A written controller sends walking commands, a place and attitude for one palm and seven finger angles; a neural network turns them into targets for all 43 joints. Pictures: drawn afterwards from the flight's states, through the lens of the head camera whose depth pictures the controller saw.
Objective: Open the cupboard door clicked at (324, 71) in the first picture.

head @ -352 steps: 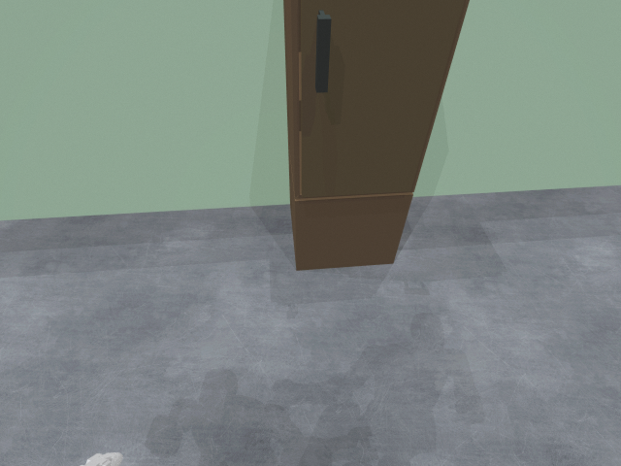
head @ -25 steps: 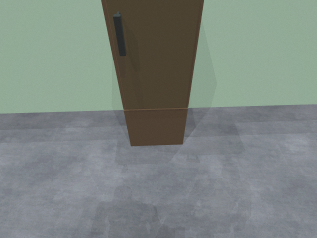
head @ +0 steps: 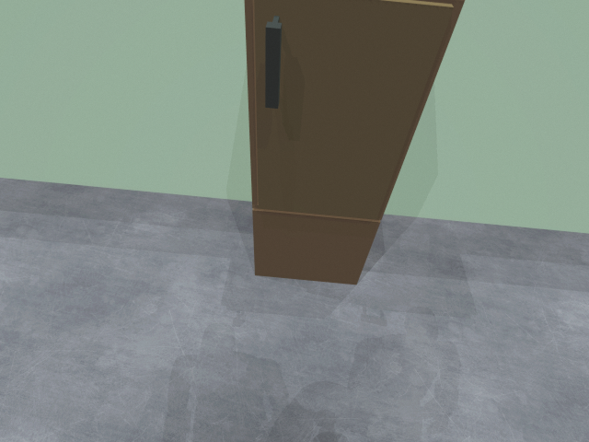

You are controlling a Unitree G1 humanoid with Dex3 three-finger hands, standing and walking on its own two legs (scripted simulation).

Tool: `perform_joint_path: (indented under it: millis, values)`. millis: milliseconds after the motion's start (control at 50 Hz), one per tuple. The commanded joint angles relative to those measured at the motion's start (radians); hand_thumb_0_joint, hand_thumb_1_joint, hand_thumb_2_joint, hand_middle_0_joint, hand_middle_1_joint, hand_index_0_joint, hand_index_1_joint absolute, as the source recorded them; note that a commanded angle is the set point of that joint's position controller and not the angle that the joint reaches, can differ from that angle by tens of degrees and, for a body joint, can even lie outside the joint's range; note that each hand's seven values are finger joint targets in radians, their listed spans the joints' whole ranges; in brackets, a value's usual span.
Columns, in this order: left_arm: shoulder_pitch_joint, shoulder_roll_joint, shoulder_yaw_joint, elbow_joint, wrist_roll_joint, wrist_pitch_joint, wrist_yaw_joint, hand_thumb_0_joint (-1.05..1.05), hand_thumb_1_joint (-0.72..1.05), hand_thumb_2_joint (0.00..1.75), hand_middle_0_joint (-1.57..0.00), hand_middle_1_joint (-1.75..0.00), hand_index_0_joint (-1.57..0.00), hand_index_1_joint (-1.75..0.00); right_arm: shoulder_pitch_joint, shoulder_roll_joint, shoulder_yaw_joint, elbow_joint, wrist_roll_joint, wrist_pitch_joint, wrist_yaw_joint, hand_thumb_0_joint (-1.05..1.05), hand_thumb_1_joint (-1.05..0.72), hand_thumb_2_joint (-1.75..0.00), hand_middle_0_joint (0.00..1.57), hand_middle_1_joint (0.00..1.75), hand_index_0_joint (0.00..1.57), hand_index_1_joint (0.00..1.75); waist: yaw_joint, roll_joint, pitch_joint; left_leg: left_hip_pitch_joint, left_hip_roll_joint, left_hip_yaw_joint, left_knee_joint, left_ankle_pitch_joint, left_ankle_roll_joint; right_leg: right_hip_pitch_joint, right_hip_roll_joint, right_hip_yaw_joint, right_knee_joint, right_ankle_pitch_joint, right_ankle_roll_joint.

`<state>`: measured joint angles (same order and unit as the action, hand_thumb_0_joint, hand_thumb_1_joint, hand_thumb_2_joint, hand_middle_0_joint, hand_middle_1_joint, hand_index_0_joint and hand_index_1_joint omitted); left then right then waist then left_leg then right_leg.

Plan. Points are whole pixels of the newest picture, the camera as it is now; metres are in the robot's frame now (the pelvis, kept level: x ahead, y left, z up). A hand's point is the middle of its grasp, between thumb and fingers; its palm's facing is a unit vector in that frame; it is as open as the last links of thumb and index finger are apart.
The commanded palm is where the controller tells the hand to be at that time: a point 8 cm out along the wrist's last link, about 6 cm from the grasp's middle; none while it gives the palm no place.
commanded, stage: take the last steps up to it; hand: left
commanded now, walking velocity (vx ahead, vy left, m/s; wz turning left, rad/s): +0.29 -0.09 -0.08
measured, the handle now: (274, 63) +0.76 +0.13 +0.14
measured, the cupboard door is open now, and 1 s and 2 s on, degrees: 0 0 0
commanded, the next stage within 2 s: come to a stop and stand still in 0.36 s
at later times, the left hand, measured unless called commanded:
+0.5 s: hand (240, 340) +0.31 +0.12 -0.16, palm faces -0.09 -0.97 -0.23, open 7.4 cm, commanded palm none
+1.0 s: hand (200, 390) +0.22 +0.18 -0.18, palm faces +0.06 -0.98 -0.21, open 7.4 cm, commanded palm none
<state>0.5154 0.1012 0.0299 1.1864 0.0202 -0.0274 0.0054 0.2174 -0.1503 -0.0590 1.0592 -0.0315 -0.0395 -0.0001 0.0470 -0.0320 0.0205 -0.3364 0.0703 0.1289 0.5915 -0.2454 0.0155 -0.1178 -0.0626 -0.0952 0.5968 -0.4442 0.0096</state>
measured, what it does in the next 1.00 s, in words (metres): walks ahead: right foot, then left foot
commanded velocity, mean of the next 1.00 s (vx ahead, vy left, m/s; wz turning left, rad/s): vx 0.01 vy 0.01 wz -0.01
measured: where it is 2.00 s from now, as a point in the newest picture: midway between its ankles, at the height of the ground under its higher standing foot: outside the picture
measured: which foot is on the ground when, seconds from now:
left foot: down 0.00-0.46, up 0.48-0.90, down 0.92-1.00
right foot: up 0.00-0.44, down 0.46-0.94, up 0.96-1.00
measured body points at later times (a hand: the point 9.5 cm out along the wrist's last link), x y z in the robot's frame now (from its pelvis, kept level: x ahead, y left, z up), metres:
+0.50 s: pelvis +0.17 -0.05 -0.01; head +0.19 -0.08 +0.44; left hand +0.31 +0.18 -0.14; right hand +0.06 -0.25 -0.17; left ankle +0.04 +0.10 -0.69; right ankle +0.25 -0.16 -0.73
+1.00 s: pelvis +0.18 -0.02 +0.00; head +0.20 +0.00 +0.45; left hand +0.22 +0.23 -0.16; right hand +0.28 -0.26 -0.13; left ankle +0.18 +0.07 -0.73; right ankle +0.23 -0.15 -0.71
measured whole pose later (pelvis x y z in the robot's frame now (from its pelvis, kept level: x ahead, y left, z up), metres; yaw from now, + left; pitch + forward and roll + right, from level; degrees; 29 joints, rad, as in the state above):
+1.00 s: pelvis +0.18 -0.02 +0.00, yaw -2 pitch -1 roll +0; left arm 0.21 0.22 0.06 1.02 0.02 0.06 0.03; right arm 0.14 -0.16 -0.04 0.97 -0.03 0.02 -0.02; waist 0.04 -0.05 0.05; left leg -0.26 0.00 0.05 0.58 -0.31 0.03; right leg -0.42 -0.06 -0.07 0.72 -0.38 0.00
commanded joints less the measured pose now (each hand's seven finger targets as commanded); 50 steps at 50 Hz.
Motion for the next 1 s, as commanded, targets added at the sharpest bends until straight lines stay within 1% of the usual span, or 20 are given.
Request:
perform_joint_path:
  millis: [0, 40, 120, 220, 340, 360, 400, 420, 440, 460, 500, 560, 640, 740, 820, 860, 880, 900, 920, 980]
  values:
    - [-0.149, 0.087, 0.021, -0.123, 0.005, -0.011, 0.002, 0.0, 0.9, 0.9, -0.2, -0.3, -0.2, -0.3, 0.307, -0.211, -0.038, 0.045, 0.001, -0.012, -0.034, 0.0, -0.9, -0.9, 0.2, 0.3, 0.2, 0.3, -0.16, 0.235, 0.009, 0.363, 0.397, -0.52, -0.409, -0.22, 0.161, -0.563, -0.023, 0.064, 0.593, -0.054, -0.035]
    - [-0.169, 0.081, 0.028, -0.11, 0.011, -0.007, -0.016, 0.0, 0.9, 0.9, -0.2, -0.3, -0.2, -0.3, 0.193, -0.11, -0.014, 0.014, 0.003, -0.024, -0.034, 0.0, -0.9, -0.9, 0.2, 0.3, 0.2, 0.3, -0.1, 0.106, 0.111, 0.196, 0.326, -0.361, -0.434, -0.124, 0.132, -0.515, -0.077, 0.077, 0.581, 0.088, -0.026]
    - [-0.129, 0.055, 0.029, -0.107, 0.013, 0.018, -0.023, 0.0, 0.9, 0.9, -0.2, -0.3, -0.2, -0.3, 0.167, -0.091, 0.002, 0.002, 0.009, -0.044, -0.036, 0.0, -0.9, -0.9, 0.2, 0.3, 0.2, 0.3, -0.049, 0.154, 0.085, 0.196, 0.244, -0.144, -0.416, 0.184, 0.119, -0.478, -0.072, 0.054, 0.506, 0.202, 0.007]
    - [-0.271, 0.088, 0.034, -0.18, 0.007, 0.03, -0.029, 0.0, 0.9, 0.9, -0.2, -0.3, -0.2, -0.3, 0.188, -0.114, -0.007, 0.007, 0.008, -0.039, -0.031, 0.0, -0.9, -0.9, 0.2, 0.3, 0.2, 0.3, -0.051, 0.152, 0.134, 0.21, 0.243, -0.087, -0.416, 0.258, 0.134, -0.514, -0.089, 0.044, 0.327, 0.276, 0.022]
    - [-0.403, 0.104, 0.033, -0.228, 0.002, 0.014, -0.029, 0.0, 0.9, 0.9, -0.2, -0.3, -0.2, -0.3, 0.223, -0.133, -0.02, 0.03, -0.005, -0.021, -0.026, 0.0, -0.9, -0.9, 0.2, 0.3, 0.2, 0.3, -0.086, 0.156, 0.134, 0.223, 0.241, -0.071, -0.323, 0.359, 0.109, -0.355, -0.027, -0.022, 0.064, 0.253, -0.009]
    - [-0.379, 0.11, 0.036, -0.223, 0.003, 0.008, -0.028, 0.0, 0.9, 0.9, -0.2, -0.3, -0.2, -0.3, 0.217, -0.139, -0.021, 0.033, -0.005, -0.017, -0.027, 0.0, -0.9, -0.9, 0.2, 0.3, 0.2, 0.3, -0.071, 0.153, 0.112, 0.217, 0.241, -0.066, -0.275, 0.396, 0.1, -0.284, -0.012, -0.031, 0.024, 0.247, -0.018]
    - [-0.177, 0.16, 0.046, -0.155, 0.006, -0.014, -0.023, 0.0, 0.9, 0.9, -0.2, -0.3, -0.2, -0.3, 0.207, -0.141, -0.02, 0.038, 0.005, -0.014, -0.023, 0.0, -0.9, -0.9, 0.2, 0.3, 0.2, 0.3, 0.021, 0.084, -0.021, 0.203, 0.17, -0.007, -0.017, 0.471, 0.049, -0.004, 0.027, -0.059, -0.11, 0.334, -0.034]
    - [-0.064, 0.241, 0.065, -0.118, 0.012, -0.03, -0.013, 0.0, 0.9, 0.9, -0.2, -0.3, -0.2, -0.3, 0.237, -0.098, -0.011, 0.035, 0.016, -0.017, -0.013, 0.0, -0.9, -0.9, 0.2, 0.3, 0.2, 0.3, 0.06, -0.071, -0.129, 0.021, 0.099, 0.049, 0.225, 0.249, 0.011, 0.239, -0.127, 0.105, -0.122, 0.436, -0.085]
    - [0.003, 0.336, 0.082, -0.108, 0.002, -0.034, -0.002, 0.0, 0.9, 0.9, -0.2, -0.3, -0.2, -0.3, 0.273, -0.036, 0.005, 0.006, 0.028, -0.012, -0.013, 0.0, -0.9, -0.9, 0.2, 0.3, 0.2, 0.3, 0.049, -0.27, -0.222, -0.148, -0.037, 0.028, 0.527, -0.344, -0.017, 0.353, -0.372, 0.427, -0.203, 0.668, -0.193]
    - [-0.047, 0.332, 0.077, -0.123, -0.012, -0.033, 0.006, 0.0, 0.9, 0.9, -0.2, -0.3, -0.2, -0.3, 0.244, -0.072, 0.003, 0.006, 0.032, 0.001, -0.023, 0.0, -0.9, -0.9, 0.2, 0.3, 0.2, 0.3, 0.049, -0.194, -0.244, -0.12, -0.009, -0.103, 0.617, -0.38, -0.005, 0.231, -0.389, 0.419, -0.252, 0.699, -0.229]
    - [-0.25, 0.234, 0.043, -0.173, -0.007, -0.022, 0.019, 0.0, 0.9, 0.9, -0.2, -0.3, -0.2, -0.3, 0.193, -0.046, 0.009, 0.018, 0.025, 0.015, -0.029, 0.0, -0.9, -0.9, 0.2, 0.3, 0.2, 0.3, -0.018, -0.055, -0.08, -0.098, 0.033, -0.141, 0.61, -0.27, -0.021, -0.003, -0.333, 0.286, -0.263, 0.759, -0.215]
    - [-0.358, 0.194, 0.029, -0.207, 0.003, -0.003, 0.036, 0.0, 0.9, 0.9, -0.2, -0.3, -0.2, -0.3, 0.229, -0.006, 0.016, 0.042, 0.03, 0.059, -0.031, 0.0, -0.9, -0.9, 0.2, 0.3, 0.2, 0.3, -0.076, -0.031, -0.039, 0.024, 0.021, -0.125, 0.411, -0.221, -0.04, -0.193, -0.27, 0.114, -0.255, 0.805, -0.18]
    - [-0.309, 0.207, 0.049, -0.209, 0.006, 0.019, 0.041, 0.0, 0.9, 0.9, -0.2, -0.3, -0.2, -0.3, 0.161, -0.039, -0.003, -0.001, 0.018, 0.087, -0.024, 0.0, -0.9, -0.9, 0.2, 0.3, 0.2, 0.3, -0.037, -0.073, -0.052, -0.045, -0.026, -0.113, 0.404, -0.203, -0.056, -0.142, -0.286, 0.159, -0.264, 0.762, -0.203]
    - [-0.322, 0.246, 0.063, -0.234, 0.013, 0.029, 0.046, 0.0, 0.9, 0.9, -0.2, -0.3, -0.2, -0.3, 0.073, -0.071, -0.014, -0.07, 0.017, 0.095, -0.014, 0.0, -0.9, -0.9, 0.2, 0.3, 0.2, 0.3, -0.033, -0.096, -0.084, -0.061, -0.028, -0.135, 0.367, -0.211, -0.064, -0.104, -0.311, 0.182, -0.248, 0.731, -0.221]
    - [-0.313, 0.259, 0.067, -0.24, 0.017, 0.037, 0.038, 0.0, 0.9, 0.9, -0.2, -0.3, -0.2, -0.3, 0.042, -0.072, -0.008, -0.096, 0.02, 0.078, -0.011, 0.0, -0.9, -0.9, 0.2, 0.3, 0.2, 0.3, -0.031, -0.118, -0.095, 0.015, -0.043, -0.102, 0.171, -0.178, -0.051, -0.107, -0.27, 0.192, -0.246, 0.563, -0.198]
    - [-0.328, 0.26, 0.066, -0.238, 0.011, 0.044, 0.035, 0.0, 0.9, 0.9, -0.2, -0.3, -0.2, -0.3, 0.097, -0.074, -0.004, -0.084, 0.02, 0.066, -0.012, 0.0, -0.9, -0.9, 0.2, 0.3, 0.2, 0.3, -0.065, -0.102, -0.098, 0.159, -0.051, -0.077, -0.056, -0.034, -0.044, -0.172, -0.234, 0.165, -0.195, 0.431, -0.143]
    - [-0.32, 0.236, 0.059, -0.24, 0.004, 0.049, 0.031, 0.0, 0.9, 0.9, -0.2, -0.3, -0.2, -0.3, 0.121, -0.094, -0.004, -0.078, 0.018, 0.057, -0.011, 0.0, -0.9, -0.9, 0.2, 0.3, 0.2, 0.3, -0.074, -0.04, -0.103, 0.233, -0.023, -0.104, -0.176, 0.029, -0.034, -0.219, -0.182, 0.131, -0.124, 0.327, -0.099]
    - [-0.288, 0.181, 0.049, -0.25, -0.004, 0.056, 0.026, 0.0, 0.9, 0.9, -0.2, -0.3, -0.2, -0.3, 0.092, -0.163, -0.014, -0.098, 0.009, 0.048, -0.013, 0.0, -0.9, -0.9, 0.2, 0.3, 0.2, 0.3, -0.058, 0.192, -0.07, 0.226, 0.141, -0.312, -0.29, 0.078, 0.025, -0.325, -0.065, 0.053, -0.004, 0.131, -0.035]
    - [-0.292, 0.154, 0.04, -0.26, -0.006, 0.06, 0.023, 0.0, 0.9, 0.9, -0.2, -0.3, -0.2, -0.3, 0.028, -0.221, -0.017, -0.137, 0.005, 0.053, -0.015, 0.0, -0.9, -0.9, 0.2, 0.3, 0.2, 0.3, -0.049, 0.32, -0.007, 0.074, 0.279, -0.433, -0.374, 0.14, 0.108, -0.325, 0.008, 0.013, 0.138, -0.051, 0.0]
    - [-0.262, 0.176, 0.047, -0.211, 0.007, 0.076, 0.021, 0.0, 0.9, 0.9, -0.2, -0.3, -0.2, -0.3, -0.089, -0.174, 0.002, -0.143, 0.002, 0.048, -0.039, 0.0, -0.9, -0.9, 0.2, 0.3, 0.2, 0.3, -0.011, 0.196, 0.024, 0.02, 0.195, -0.325, -0.356, 0.158, 0.133, -0.312, 0.029, 0.136, 0.4, -0.007, 0.0]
